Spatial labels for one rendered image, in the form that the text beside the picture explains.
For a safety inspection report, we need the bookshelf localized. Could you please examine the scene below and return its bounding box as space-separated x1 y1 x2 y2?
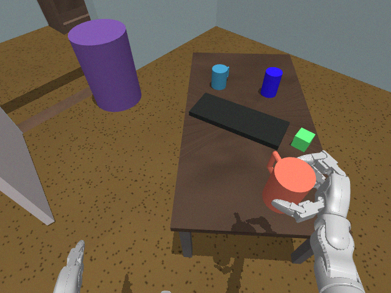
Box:
37 0 91 35

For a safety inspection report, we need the right robot hand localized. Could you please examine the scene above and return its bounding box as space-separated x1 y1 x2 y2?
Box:
271 150 351 223

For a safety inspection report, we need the right robot arm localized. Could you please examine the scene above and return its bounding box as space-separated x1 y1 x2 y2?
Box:
310 214 365 293

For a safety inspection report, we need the coffee table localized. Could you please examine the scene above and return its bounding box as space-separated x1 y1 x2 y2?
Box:
170 52 353 264

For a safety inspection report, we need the left robot hand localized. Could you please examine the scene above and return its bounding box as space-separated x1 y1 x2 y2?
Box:
53 240 85 293

